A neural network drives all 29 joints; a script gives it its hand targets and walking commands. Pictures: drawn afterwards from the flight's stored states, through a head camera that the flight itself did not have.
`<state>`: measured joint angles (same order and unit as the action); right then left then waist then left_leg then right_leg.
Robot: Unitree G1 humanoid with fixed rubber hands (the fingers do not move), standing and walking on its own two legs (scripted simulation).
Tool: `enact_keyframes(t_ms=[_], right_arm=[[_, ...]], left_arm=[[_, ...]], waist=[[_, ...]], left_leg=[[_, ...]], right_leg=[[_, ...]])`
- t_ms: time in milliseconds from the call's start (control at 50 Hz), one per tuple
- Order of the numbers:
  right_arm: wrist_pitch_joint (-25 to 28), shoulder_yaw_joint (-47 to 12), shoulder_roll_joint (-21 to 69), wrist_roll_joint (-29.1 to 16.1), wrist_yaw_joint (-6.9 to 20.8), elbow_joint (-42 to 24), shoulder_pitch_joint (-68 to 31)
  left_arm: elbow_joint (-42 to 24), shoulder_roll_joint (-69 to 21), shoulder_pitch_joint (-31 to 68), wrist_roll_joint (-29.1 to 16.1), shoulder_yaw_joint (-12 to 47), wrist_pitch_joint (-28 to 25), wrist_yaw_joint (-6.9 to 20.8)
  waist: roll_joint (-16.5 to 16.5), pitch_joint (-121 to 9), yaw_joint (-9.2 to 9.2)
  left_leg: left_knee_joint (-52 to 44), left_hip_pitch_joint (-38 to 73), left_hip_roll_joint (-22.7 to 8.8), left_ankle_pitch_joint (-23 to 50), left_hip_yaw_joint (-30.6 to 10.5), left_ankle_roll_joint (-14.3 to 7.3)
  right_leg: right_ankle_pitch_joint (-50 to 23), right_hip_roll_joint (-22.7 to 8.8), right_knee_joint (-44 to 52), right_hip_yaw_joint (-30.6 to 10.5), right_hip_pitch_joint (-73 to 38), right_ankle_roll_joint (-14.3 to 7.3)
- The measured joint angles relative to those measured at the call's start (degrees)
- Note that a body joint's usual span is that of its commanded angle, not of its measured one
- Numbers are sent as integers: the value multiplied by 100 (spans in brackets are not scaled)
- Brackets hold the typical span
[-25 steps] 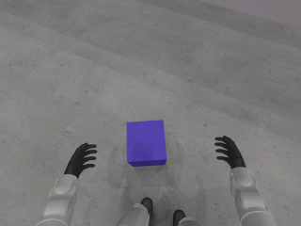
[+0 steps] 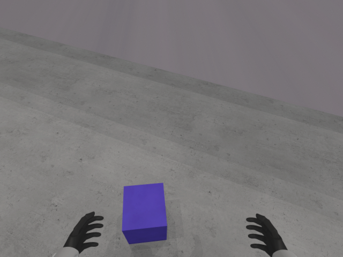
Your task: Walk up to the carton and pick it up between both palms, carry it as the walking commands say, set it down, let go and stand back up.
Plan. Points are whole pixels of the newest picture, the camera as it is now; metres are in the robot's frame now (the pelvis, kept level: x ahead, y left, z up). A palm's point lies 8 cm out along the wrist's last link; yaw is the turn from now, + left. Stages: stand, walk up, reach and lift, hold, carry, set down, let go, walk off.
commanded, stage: let go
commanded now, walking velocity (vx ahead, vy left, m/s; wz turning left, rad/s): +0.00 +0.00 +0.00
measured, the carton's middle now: (145, 213) +0.43 +0.13 -0.65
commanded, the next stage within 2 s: stand in 0.16 s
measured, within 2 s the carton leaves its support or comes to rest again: neither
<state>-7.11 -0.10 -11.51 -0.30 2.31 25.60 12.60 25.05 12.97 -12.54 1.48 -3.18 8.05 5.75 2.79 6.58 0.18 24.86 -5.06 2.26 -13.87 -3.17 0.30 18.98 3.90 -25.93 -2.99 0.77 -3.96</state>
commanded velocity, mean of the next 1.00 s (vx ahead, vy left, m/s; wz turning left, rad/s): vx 0.00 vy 0.00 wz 0.00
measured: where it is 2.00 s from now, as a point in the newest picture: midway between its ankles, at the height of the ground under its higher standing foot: outside the picture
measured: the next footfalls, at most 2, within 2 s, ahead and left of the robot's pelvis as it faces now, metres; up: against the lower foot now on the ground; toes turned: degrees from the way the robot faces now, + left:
none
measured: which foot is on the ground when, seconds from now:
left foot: down 0.00-1.00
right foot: down 0.00-1.00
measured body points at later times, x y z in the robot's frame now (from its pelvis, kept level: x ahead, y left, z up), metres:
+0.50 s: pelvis +0.03 +0.05 -0.01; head -0.01 +0.07 +0.44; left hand +0.18 +0.33 -0.10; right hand +0.16 -0.25 -0.07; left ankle +0.00 +0.13 -0.74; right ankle -0.05 -0.08 -0.74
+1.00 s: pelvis +0.00 +0.04 +0.00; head -0.03 +0.06 +0.45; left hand +0.15 +0.33 -0.10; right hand +0.10 -0.27 -0.09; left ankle +0.00 +0.13 -0.74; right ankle -0.05 -0.08 -0.74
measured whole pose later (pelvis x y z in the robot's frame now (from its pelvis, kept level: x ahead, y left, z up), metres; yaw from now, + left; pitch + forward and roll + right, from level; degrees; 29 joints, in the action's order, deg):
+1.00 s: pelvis +0.00 +0.04 +0.00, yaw -3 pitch -2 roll +1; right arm 2.2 1.9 -19.4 2.0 -0.8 51.9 11.1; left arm 44.9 20.3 -13.2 1.2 -2.1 -0.6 -1.1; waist 2.5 -3.2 -0.5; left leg 24.2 -8.2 4.0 -13.7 0.5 -3.2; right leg 18.1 1.6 -25.2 -6.2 4.7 -0.3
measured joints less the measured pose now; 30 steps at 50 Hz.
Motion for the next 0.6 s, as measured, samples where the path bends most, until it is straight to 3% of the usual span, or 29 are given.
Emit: enact_keyframes(t_ms=[200, 320, 600], right_arm=[[146, -35, -38, -69, -63, 17, 148], [484, 79, -229, 243, -276, 1066, 28], [873, 308, -674, 257, -376, 1780, -44]], left_arm=[[-175, -68, -55, -20, -32, 323, -317], [569, 376, 14, -5, -59, -245, -594], [1375, 672, -182, 6, -76, -698, -643]], waist=[[-78, -273, -10], [64, -749, 143], [100, -1103, -44]], left_leg=[[176, -285, 112, -132, 81, -182], [457, -565, 138, -344, 204, -282], [344, -475, 250, -376, 393, -439]], right_leg=[[66, -125, -25, -41, 215, 187], [221, -153, -242, -140, 490, 274], [277, -287, -244, -326, 490, 423]])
